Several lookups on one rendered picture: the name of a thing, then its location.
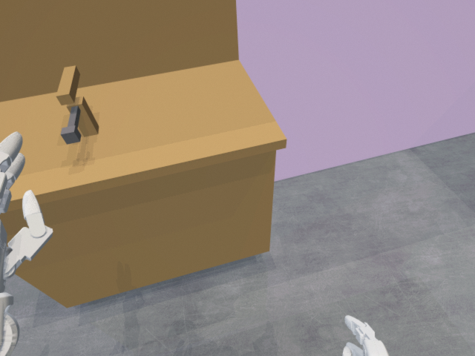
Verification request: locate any robot left hand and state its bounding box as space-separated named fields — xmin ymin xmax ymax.
xmin=0 ymin=132 xmax=53 ymax=293

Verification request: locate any counter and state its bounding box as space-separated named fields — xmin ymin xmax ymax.
xmin=0 ymin=0 xmax=286 ymax=308

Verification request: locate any left robot forearm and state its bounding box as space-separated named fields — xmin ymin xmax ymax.
xmin=0 ymin=292 xmax=19 ymax=356

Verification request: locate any robot right hand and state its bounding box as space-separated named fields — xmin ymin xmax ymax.
xmin=342 ymin=315 xmax=389 ymax=356

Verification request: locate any tap lever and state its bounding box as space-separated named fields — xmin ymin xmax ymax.
xmin=60 ymin=106 xmax=81 ymax=145

